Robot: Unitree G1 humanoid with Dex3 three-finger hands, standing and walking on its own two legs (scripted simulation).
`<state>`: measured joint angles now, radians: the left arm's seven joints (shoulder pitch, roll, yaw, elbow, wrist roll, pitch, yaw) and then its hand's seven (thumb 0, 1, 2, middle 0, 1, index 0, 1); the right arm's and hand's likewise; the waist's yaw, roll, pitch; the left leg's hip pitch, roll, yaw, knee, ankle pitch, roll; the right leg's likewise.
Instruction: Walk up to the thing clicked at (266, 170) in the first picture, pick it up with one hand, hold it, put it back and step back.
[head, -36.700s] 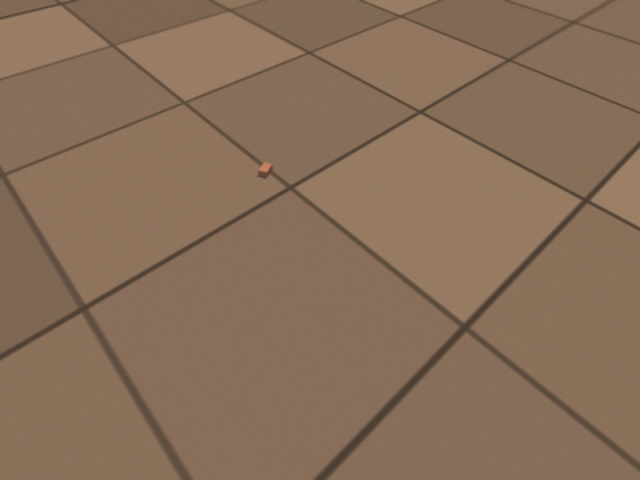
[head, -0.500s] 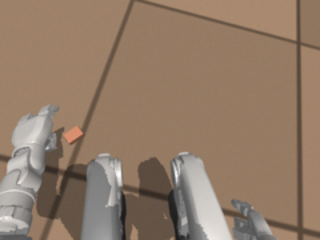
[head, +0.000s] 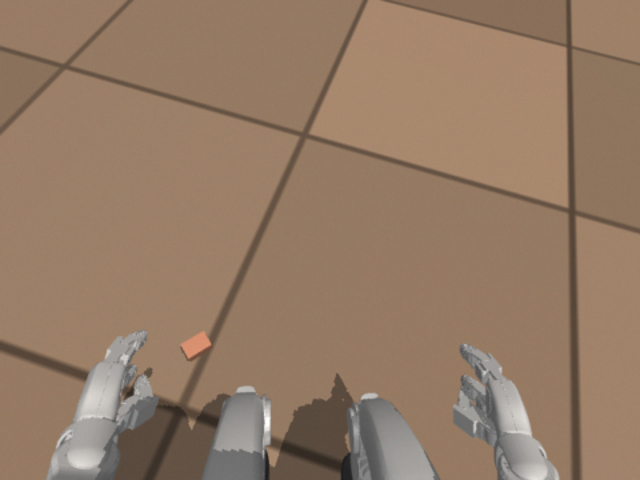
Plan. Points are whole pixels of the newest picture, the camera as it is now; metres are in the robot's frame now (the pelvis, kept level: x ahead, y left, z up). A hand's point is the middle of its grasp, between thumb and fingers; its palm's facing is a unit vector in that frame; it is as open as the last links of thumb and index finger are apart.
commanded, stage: home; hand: left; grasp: from above
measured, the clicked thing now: (197, 346) +0.43 +0.27 -0.60
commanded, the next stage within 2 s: none
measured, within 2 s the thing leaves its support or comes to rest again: neither
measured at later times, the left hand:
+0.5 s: hand (124, 412) +0.20 +0.19 +0.06, palm faces +0.10 -0.98 -0.19, open 7.4 cm
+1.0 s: hand (127, 418) +0.20 +0.18 +0.05, palm faces +0.09 -0.98 -0.19, open 7.4 cm
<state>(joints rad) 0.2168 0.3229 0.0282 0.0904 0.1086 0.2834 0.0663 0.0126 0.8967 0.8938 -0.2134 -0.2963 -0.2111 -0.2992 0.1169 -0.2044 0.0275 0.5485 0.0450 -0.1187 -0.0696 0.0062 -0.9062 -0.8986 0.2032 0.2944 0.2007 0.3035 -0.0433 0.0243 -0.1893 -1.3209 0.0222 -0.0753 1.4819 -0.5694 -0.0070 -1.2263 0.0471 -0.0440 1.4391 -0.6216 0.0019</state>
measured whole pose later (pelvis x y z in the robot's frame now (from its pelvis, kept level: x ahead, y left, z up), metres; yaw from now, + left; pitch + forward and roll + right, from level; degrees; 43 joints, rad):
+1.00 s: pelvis +0.05 +0.00 +0.10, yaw +3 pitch +10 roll -3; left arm 0.50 0.22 0.03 -0.13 -0.06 0.44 0.02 0.01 0.91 0.89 -0.20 -0.29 -0.20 -0.30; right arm 0.30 -0.22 0.04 0.53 0.01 -0.23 -0.18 0.01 -0.90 -0.90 0.21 0.30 0.20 0.30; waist -0.04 0.04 -0.16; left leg -0.72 0.01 -0.07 1.01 -0.47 -0.01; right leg -0.62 0.03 -0.04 0.95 -0.51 0.00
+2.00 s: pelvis +0.05 +0.00 +0.10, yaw +2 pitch +10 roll -3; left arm 0.51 0.23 0.03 -0.13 -0.06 0.44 0.02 0.01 0.91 0.89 -0.20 -0.29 -0.20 -0.30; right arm 0.30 -0.22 0.03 0.52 0.01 -0.22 -0.18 0.01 -0.90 -0.90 0.21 0.30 0.20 0.30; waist -0.04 0.04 -0.16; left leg -0.72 0.01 -0.06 1.02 -0.48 0.00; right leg -0.63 0.03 -0.03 0.96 -0.51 0.00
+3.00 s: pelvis +0.04 +0.02 +0.16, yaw +2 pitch -4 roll +0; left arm 0.21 0.27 0.05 1.01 0.03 0.03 0.04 0.01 0.91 0.90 -0.21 -0.30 -0.20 -0.30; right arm 0.18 -0.26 -0.04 1.04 -0.04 0.00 -0.03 0.01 -0.91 -0.90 0.20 0.29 0.20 0.30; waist 0.02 -0.02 0.06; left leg -0.19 -0.04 0.00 0.48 -0.23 0.04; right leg -0.13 -0.04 0.03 0.47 -0.28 0.04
